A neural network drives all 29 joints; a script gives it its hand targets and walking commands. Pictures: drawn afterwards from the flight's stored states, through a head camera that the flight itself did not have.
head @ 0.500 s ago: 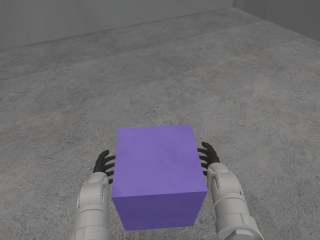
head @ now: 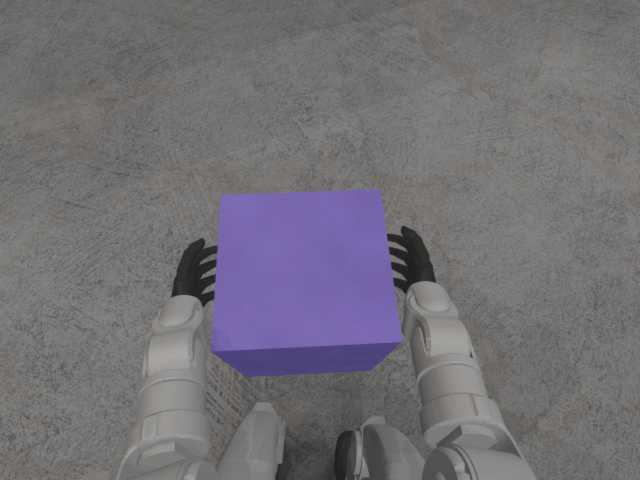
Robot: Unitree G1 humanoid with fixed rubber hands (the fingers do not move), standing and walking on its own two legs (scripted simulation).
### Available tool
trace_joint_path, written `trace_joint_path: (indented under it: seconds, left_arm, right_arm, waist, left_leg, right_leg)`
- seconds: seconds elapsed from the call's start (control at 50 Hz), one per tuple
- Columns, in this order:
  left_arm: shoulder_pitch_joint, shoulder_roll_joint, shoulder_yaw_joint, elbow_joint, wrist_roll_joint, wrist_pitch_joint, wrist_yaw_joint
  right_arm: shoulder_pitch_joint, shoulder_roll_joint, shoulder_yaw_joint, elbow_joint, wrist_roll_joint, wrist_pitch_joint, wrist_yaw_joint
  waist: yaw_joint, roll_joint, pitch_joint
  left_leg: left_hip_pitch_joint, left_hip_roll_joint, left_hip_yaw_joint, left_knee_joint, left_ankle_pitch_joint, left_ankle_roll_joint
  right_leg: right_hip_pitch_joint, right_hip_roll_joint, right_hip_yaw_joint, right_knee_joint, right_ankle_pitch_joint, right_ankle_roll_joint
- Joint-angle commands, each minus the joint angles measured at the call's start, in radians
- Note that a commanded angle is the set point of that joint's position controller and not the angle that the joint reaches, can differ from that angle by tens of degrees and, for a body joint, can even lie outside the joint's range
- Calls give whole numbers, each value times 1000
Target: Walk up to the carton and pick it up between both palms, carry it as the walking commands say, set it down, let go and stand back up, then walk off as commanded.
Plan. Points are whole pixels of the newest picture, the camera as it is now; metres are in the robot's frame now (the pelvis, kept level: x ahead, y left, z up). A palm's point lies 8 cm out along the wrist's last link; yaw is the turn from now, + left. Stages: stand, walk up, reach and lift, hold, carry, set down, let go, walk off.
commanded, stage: set down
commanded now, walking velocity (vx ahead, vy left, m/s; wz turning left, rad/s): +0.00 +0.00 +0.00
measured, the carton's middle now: (305, 293) +0.36 +0.06 -0.11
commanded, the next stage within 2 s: none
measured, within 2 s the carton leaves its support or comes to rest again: neither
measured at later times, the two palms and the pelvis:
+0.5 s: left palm (201, 298) +0.35 +0.22 -0.14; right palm (394, 286) +0.39 -0.08 -0.13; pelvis -0.02 +0.03 -0.08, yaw -2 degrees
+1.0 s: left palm (213, 298) +0.38 +0.22 -0.23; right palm (379, 281) +0.43 -0.07 -0.21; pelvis -0.03 +0.02 -0.16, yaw +0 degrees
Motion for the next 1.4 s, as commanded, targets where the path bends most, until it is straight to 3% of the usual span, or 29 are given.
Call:
trace_joint_path:
  seconds: [0.0,0.02,0.06,0.12,0.18,0.24,0.4,0.44,0.48,0.54,0.56,0.58,0.66,0.68,0.8,0.82,0.86,0.88,0.92,0.98,1.02,1.1,1.14,1.18,1.24,1.26,1.28,1.3,1.38]
  left_arm:
    - [-644,-914,-625,-61,-151,-79,-204]
    - [-702,-885,-648,-98,-151,-86,-196]
    - [-737,-869,-648,-118,-154,-80,-189]
    - [-689,-899,-637,-97,-155,-84,-179]
    - [-730,-915,-667,-98,-176,-89,-173]
    - [-721,-934,-655,-68,-173,-78,-164]
    - [-843,-966,-674,-85,-200,-74,-131]
    - [-847,-938,-651,-68,-195,-72,-124]
    - [-925,-952,-679,-96,-214,-61,-116]
    - [-938,-969,-693,-91,-236,-47,-105]
    - [-916,-960,-677,-63,-221,-41,-102]
    - [-965,-949,-680,-67,-231,-41,-106]
    - [-1011,-961,-680,-68,-237,-29,-85]
    - [-1098,-937,-680,-88,-253,-37,-91]
    - [-1153,-868,-639,-108,-243,-40,-89]
    - [-1135,-895,-637,-62,-256,-34,-93]
    - [-1113,-879,-589,-26,-229,-34,-95]
    - [-1099,-899,-593,13,-228,-30,-101]
    - [-1083,-897,-584,15,-220,-35,-102]
    - [-1133,-857,-610,-65,-237,-59,-103]
    - [-1168,-813,-601,-47,-250,-60,-102]
    - [-1182,-813,-594,-70,-245,-65,-104]
    - [-1171,-798,-587,-26,-246,-66,-113]
    - [-1178,-784,-561,-15,-235,-60,-109]
    - [-1253,-757,-582,-47,-265,-76,-122]
    - [-1264,-720,-583,-84,-252,-81,-116]
    - [-1291,-738,-597,-87,-283,-76,-119]
    - [-1272,-744,-581,-76,-277,-71,-117]
    - [-1300,-737,-595,-47,-274,-62,-111]
  right_arm:
    - [-621,911,632,-66,137,-72,206]
    - [-594,909,619,-40,142,-78,206]
    - [-554,933,587,44,122,-58,212]
    - [-607,925,636,-1,156,-76,226]
    - [-608,903,606,18,135,-85,220]
    - [-637,888,615,23,144,-79,227]
    - [-744,892,586,57,168,-78,248]
    - [-768,923,589,76,172,-66,246]
    - [-854,893,590,48,197,-68,249]
    - [-834,876,565,68,179,-57,252]
    - [-843,891,575,90,197,-49,249]
    - [-859,891,542,94,188,-49,248]
    - [-939,888,563,80,221,-38,253]
    - [-960,879,535,110,209,-31,245]
    - [-995,903,531,124,231,-21,230]
    - [-1026,885,523,92,229,-31,222]
    - [-1018,885,523,120,219,-23,218]
    - [-982,886,479,169,189,-19,211]
    - [-995,869,475,143,205,-32,208]
    - [-1037,893,550,84,241,-42,199]
    - [-1035,881,517,127,232,-35,180]
    - [-1072,885,544,97,248,-41,167]
    - [-1048,879,520,121,230,-39,153]
    - [-1091,863,536,111,245,-37,146]
    - [-1152,862,540,84,237,-40,135]
    - [-1135,874,548,98,254,-34,135]
    - [-1151,851,549,76,256,-38,125]
    - [-1177,839,564,60,270,-39,121]
    - [-1195,828,522,102,265,-34,114]
  waist:
    - [26,8,-896]
    - [16,69,-869]
    - [9,53,-830]
    - [62,57,-932]
    - [2,46,-981]
    - [26,51,-958]
    - [-7,46,-1123]
    - [18,9,-1124]
    - [37,69,-1112]
    - [-29,45,-1158]
    - [13,52,-1137]
    - [-24,46,-1125]
    - [8,60,-1196]
    - [-36,48,-1218]
    - [30,58,-1253]
    - [0,44,-1259]
    - [35,38,-1224]
    - [-17,23,-1167]
    - [3,73,-1200]
    - [24,25,-1350]
    - [-1,29,-1318]
    - [54,31,-1353]
    - [19,5,-1303]
    - [62,20,-1321]
    - [18,-55,-1346]
    - [52,-31,-1379]
    - [24,-14,-1426]
    - [66,13,-1455]
    - [47,31,-1405]
  left_leg:
    - [248,-130,-39,21,282,35]
    - [244,-133,-36,32,286,27]
    - [220,-131,-42,48,261,25]
    - [222,-136,-39,86,320,18]
    - [189,-139,-52,130,333,4]
    - [156,-141,-43,158,293,-1]
    - [128,-146,-65,256,242,-16]
    - [44,-150,-41,291,209,-10]
    - [38,-151,-51,295,140,-14]
    - [79,-153,-82,338,175,-19]
    - [28,-155,-52,347,153,-15]
    - [6,-155,-67,352,120,-15]
    - [33,-154,-68,390,106,-16]
    - [-16,-152,-63,398,76,-14]
    - [-99,-164,-14,465,101,-8]
    - [-90,-164,-29,476,90,-8]
    - [-145,-164,-8,498,112,-6]
    - [-180,-164,-19,491,102,-7]
    - [-173,-159,-14,520,141,-15]
    - [-173,-168,-5,576,260,-12]
    - [-224,-165,4,583,188,-14]
    - [-283,-171,24,619,220,-14]
    - [-329,-169,14,638,214,-12]
    - [-349,-172,30,650,188,-11]
    - [-409,-170,18,697,192,-5]
    - [-401,-165,32,699,213,-9]
    - [-386,-169,30,717,223,-16]
    - [-382,-171,46,721,214,-22]
    - [-393,-168,33,728,175,-21]
  right_leg:
    - [267,68,167,-50,303,53]
    - [231,63,179,-40,300,44]
    - [149,65,177,-33,252,51]
    - [93,88,157,35,274,43]
    - [23,104,134,84,281,38]
    - [-63,104,140,101,213,42]
    - [-261,138,87,236,121,33]
    - [-274,139,87,259,100,41]
    - [-327,140,91,299,48,29]
    - [-433,152,67,337,46,35]
    - [-405,141,79,332,32,36]
    - [-444,150,70,341,14,38]
    - [-495,148,63,400,7,40]
    - [-474,150,57,388,-16,39]
    - [-477,152,72,447,1,50]
    - [-492,156,63,460,-4,47]
    - [-508,156,71,469,1,51]
    - [-534,156,54,470,2,57]
    - [-562,158,61,498,33,51]
    - [-514,161,61,544,139,69]
    - [-515,163,61,540,92,70]
    - [-493,168,69,580,129,71]
    - [-513,170,65,589,139,74]
    - [-532,169,69,603,101,79]
    - [-523,164,63,625,126,84]
    - [-514,171,66,648,154,84]
    - [-497,168,66,660,162,76]
    - [-488,173,66,674,144,72]
    - [-581,178,46,705,91,73]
